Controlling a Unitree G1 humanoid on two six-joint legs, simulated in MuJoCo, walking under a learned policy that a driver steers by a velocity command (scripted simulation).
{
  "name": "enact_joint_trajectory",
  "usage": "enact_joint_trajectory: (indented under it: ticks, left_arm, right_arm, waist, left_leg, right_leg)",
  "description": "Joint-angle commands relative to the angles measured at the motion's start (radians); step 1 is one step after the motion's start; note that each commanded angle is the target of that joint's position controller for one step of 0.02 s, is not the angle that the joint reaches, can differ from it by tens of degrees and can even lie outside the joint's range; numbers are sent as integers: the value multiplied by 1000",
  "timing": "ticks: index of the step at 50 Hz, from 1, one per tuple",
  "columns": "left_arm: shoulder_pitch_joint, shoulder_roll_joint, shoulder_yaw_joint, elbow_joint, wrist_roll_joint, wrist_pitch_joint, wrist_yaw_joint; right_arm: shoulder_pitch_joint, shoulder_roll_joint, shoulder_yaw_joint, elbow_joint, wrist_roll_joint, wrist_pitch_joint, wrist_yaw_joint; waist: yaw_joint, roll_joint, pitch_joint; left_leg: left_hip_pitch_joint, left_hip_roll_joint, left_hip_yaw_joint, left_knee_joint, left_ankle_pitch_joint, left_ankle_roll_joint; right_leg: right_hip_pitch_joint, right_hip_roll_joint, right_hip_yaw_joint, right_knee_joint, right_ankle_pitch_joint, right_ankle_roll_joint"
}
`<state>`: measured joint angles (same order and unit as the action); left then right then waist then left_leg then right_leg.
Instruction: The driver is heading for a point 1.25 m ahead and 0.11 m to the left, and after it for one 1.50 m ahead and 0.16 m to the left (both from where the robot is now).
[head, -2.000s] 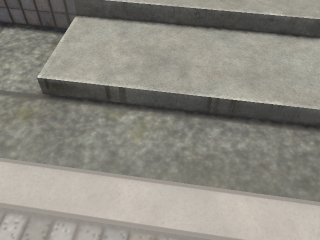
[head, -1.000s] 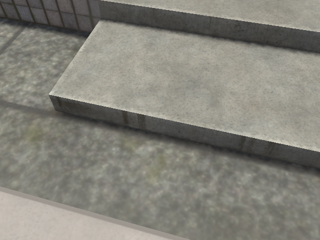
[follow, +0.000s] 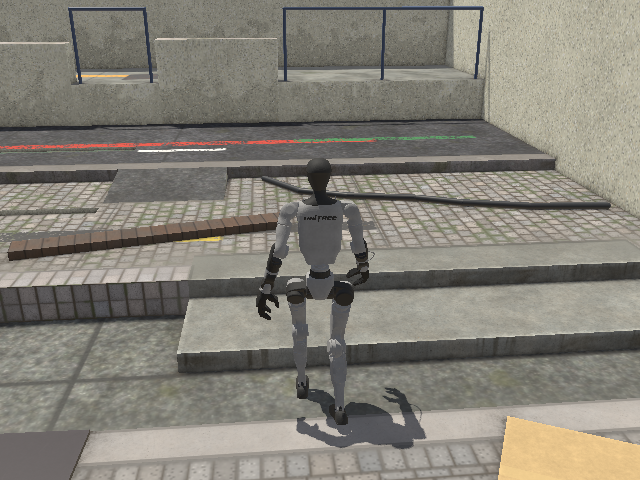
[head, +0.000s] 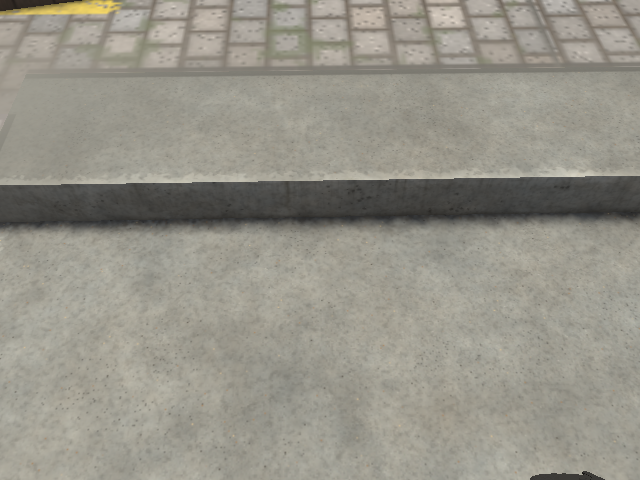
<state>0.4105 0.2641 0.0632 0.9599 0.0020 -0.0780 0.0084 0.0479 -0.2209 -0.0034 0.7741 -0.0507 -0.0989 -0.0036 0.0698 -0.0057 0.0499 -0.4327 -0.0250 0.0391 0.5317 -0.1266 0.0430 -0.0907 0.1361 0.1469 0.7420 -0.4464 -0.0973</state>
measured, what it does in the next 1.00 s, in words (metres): climbs: right foot 0.12 m higher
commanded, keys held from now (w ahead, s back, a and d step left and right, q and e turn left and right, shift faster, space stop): w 0.60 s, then w+q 0.36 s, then q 0.04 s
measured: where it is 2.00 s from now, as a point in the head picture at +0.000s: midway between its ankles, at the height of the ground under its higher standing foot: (442, 338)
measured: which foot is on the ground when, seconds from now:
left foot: down 0.00-0.58, up 0.60-1.00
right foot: up 0.00-0.54, down 0.56-1.00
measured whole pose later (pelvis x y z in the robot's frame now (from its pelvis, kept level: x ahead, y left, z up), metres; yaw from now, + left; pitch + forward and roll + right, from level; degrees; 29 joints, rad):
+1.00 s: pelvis +0.54 -0.13 +0.15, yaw +7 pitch +1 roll +1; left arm 0.41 0.16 0.03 0.97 0.01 -0.13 0.03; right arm 0.14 -0.19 -0.06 0.82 -0.01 -0.01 0.03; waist 0.04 0.03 0.02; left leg -0.72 0.01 0.10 0.84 0.09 0.09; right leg 0.00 0.04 -0.27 0.23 -0.28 -0.09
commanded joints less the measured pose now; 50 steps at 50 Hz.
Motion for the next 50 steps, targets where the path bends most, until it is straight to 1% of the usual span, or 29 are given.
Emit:
enact_joint_trajectory:
  ticks: [1,2,4,7,12,13,15,18,20,21,22,24,25,26,27,28,29,30,31,33,34,36,37,39,40,42,45,48,50]
  left_arm:
    - [129,89,6,-33,21,7,6]
    - [13,86,5,-61,35,7,-7]
    - [-66,61,2,-98,43,16,-28]
    - [-24,12,-8,-85,48,34,-41]
    - [-241,-7,-15,-183,54,46,-43]
    - [-261,-42,-21,-189,49,53,-33]
    - [-344,-51,-29,-254,45,56,-15]
    - [-542,-106,-63,-382,42,52,11]
    - [-630,-123,-91,-463,34,41,11]
    - [-666,-130,-102,-502,37,38,4]
    - [-663,-125,-105,-522,35,40,-5]
    - [-529,-138,-112,-485,27,61,-38]
    - [-444,-139,-105,-464,18,67,-34]
    - [-341,-82,-79,-427,13,65,-28]
    - [-208,-41,-57,-385,7,58,-21]
    - [-79,-4,-41,-355,12,50,-17]
    - [13,92,-7,-314,37,38,-14]
    - [59,227,32,-238,22,45,-12]
    - [-52,197,34,-243,16,50,-16]
    - [-215,43,2,-191,21,17,-34]
    - [-217,-22,-11,-153,29,2,-38]
    - [-183,-85,-27,-84,40,-25,-47]
    - [-158,-76,-22,-46,34,-35,-46]
    - [-141,-53,-13,-35,23,-45,-36]
    - [-136,-49,-17,-53,19,-54,-30]
    - [-99,-14,-10,-37,-1,-68,-18]
    - [-31,7,-9,-38,-2,-71,5]
    - [31,10,-9,-31,8,-60,31]
    - [43,19,-8,-26,10,-53,49]
  right_arm:
    - [295,-191,-76,34,18,20,4]
    - [206,-119,-58,17,26,21,9]
    - [215,-86,-45,46,22,13,3]
    - [328,-91,-51,111,32,-8,8]
    - [444,-87,-50,174,35,-9,2]
    - [515,-82,-50,203,28,-10,-1]
    - [533,-83,-49,216,23,-11,-9]
    - [589,-83,-41,258,12,-20,-14]
    - [590,-80,-35,283,11,-19,-22]
    - [595,-66,-29,302,24,-11,-31]
    - [594,-74,-27,309,26,-6,-41]
    - [505,-76,-26,258,54,11,-34]
    - [467,-113,-28,241,63,3,-21]
    - [455,-172,-41,227,65,-2,-11]
    - [469,-222,-58,225,60,0,-5]
    - [445,-263,-78,221,66,4,10]
    - [494,-187,-72,202,81,-3,25]
    - [523,-42,-55,138,66,-12,52]
    - [536,-11,-63,136,34,-8,48]
    - [430,8,-60,74,20,12,20]
    - [385,18,-58,56,11,19,11]
    - [359,35,-51,27,34,47,2]
    - [356,55,-41,9,31,55,-1]
    - [321,25,-48,15,35,73,0]
    - [309,-10,-63,22,34,73,2]
    - [212,-18,-67,0,36,78,9]
    - [148,3,-67,6,46,76,29]
    - [44,19,-55,-8,40,78,42]
    - [38,22,-50,-8,30,82,42]
  waist:
    - [-78,78,-235]
    - [-83,19,-110]
    - [-62,54,-12]
    - [-45,83,-62]
    - [-75,78,6]
    - [-97,124,-6]
    - [-88,78,43]
    - [-114,79,100]
    - [-109,60,105]
    - [-110,65,111]
    - [-109,74,92]
    - [-78,16,-5]
    - [-34,94,-79]
    - [21,119,-164]
    - [77,153,-283]
    - [151,197,-370]
    - [141,81,-441]
    - [71,-312,-483]
    - [-7,-193,-461]
    - [-110,3,-141]
    - [-118,2,-75]
    - [-143,-48,-41]
    - [-173,-60,-22]
    - [-158,-33,0]
    - [-138,-17,-14]
    - [-117,-61,-9]
    - [-79,-84,-59]
    - [-34,-82,-28]
    - [-42,-88,-6]
  left_leg:
    - [554,426,-660,-230,-95,242]
    - [414,361,-543,-288,-248,212]
    - [284,278,-383,-357,-160,169]
    - [311,255,-291,-334,101,189]
    - [354,239,-246,-386,-3,207]
    - [394,258,-272,-379,-9,243]
    - [422,297,-300,-388,-135,254]
    - [500,341,-309,-397,-187,226]
    - [465,290,-224,-448,-207,161]
    - [412,262,-197,-481,-155,147]
    - [404,259,-169,-520,-81,152]
    - [211,225,-46,-626,202,164]
    - [221,242,-7,-556,656,158]
    - [306,249,24,-381,1097,148]
    - [413,271,6,-174,1304,122]
    - [457,262,10,79,1358,82]
    - [272,179,-17,446,939,41]
    - [-32,-65,-83,853,-130,-21]
    - [-141,-34,-257,1108,-101,5]
    - [-210,66,-132,1154,4,25]
    - [-248,78,-136,1183,3,48]
    - [-295,71,-176,1208,-11,88]
    - [-338,75,-202,1167,12,95]
    - [-357,63,-203,980,57,78]
    - [-327,49,-176,906,117,66]
    - [-301,33,-93,721,186,48]
    - [-286,12,26,515,263,47]
    - [-261,33,89,297,239,42]
    - [-190,13,134,170,177,49]
  right_leg:
    - [-474,-74,-20,577,-14,15]
    - [-499,-105,-29,536,61,17]
    - [-493,-152,-44,471,123,23]
    - [-537,-147,-110,614,144,48]
    - [-858,-222,-159,738,207,71]
    - [-950,-202,-196,933,138,73]
    - [-1157,-233,-154,1062,57,67]
    - [-1463,-239,-155,1269,-105,24]
    - [-1447,-262,-192,1107,-138,5]
    - [-1376,-270,-201,1003,-124,-1]
    - [-1306,-270,-221,917,-88,-1]
    - [-762,-244,-305,578,110,-31]
    - [-550,-193,-332,534,116,-55]
    - [-430,-137,-353,487,88,-62]
    - [-310,-82,-344,407,53,-68]
    - [-172,-72,-266,254,70,-88]
    - [2,-238,87,75,-123,-124]
    - [127,-482,671,-325,-17,-151]
    - [59,-524,839,-430,-57,-100]
    - [-271,-476,493,-375,-92,-60]
    - [-360,-445,347,-340,-10,-62]
    - [-399,-411,163,-369,114,-30]
    - [-383,-392,85,-385,172,6]
    - [-340,-351,-66,-473,223,64]
    - [-302,-357,-117,-513,383,86]
    - [-242,-297,-269,-538,661,130]
    - [-49,-270,-361,-538,829,128]
    - [70,-304,-375,-573,835,105]
    - [132,-328,-406,-522,1101,103]
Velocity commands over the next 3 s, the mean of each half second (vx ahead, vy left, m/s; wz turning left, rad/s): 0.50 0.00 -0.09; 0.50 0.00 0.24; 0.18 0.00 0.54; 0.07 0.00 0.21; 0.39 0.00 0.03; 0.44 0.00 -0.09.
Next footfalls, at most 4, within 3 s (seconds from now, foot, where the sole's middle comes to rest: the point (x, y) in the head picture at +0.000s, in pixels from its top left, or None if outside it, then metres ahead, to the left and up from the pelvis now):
0.56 right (445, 437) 0.50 -0.17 -0.64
1.14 left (388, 325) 0.73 -0.06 -0.64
1.68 right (462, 293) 0.83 -0.22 -0.64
2.00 left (399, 353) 0.67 -0.08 -0.64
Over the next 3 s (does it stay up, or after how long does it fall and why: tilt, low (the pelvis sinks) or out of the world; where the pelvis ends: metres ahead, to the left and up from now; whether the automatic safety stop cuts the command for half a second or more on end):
stays up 1.07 0.14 0.24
